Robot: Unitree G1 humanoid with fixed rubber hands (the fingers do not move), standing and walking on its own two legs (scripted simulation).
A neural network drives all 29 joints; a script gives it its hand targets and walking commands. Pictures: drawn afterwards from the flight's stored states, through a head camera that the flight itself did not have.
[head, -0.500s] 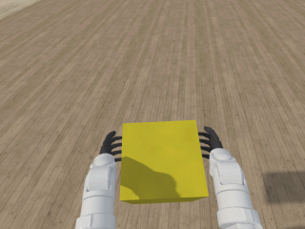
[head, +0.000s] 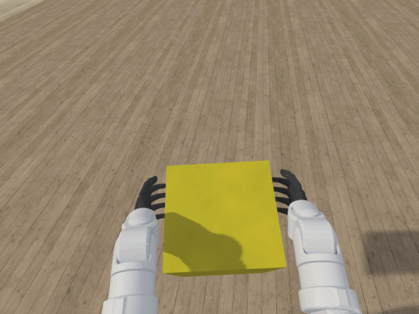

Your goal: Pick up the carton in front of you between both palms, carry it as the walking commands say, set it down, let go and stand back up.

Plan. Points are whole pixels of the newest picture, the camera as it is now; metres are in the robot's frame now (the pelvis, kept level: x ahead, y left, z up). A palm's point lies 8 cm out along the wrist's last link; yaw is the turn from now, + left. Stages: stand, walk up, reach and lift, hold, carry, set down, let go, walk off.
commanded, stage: carry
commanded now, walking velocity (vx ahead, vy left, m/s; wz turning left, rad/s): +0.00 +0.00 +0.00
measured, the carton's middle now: (220, 225) +0.33 +0.00 -0.06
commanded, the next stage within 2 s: hold in 0.40 s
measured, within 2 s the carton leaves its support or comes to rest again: neither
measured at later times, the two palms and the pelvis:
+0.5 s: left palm (141, 215) +0.30 +0.16 +0.05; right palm (293, 208) +0.30 -0.14 +0.05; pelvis +0.01 +0.01 +0.00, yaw +1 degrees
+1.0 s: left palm (147, 218) +0.32 +0.16 +0.00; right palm (279, 200) +0.35 -0.13 +0.00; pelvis -0.03 -0.01 -0.01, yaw +8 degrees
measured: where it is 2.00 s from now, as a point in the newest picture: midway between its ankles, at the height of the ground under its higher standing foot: outside the picture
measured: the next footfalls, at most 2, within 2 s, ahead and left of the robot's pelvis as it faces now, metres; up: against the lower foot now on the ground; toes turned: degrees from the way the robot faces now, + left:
none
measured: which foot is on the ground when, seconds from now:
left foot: down 0.00-1.00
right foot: down 0.00-1.00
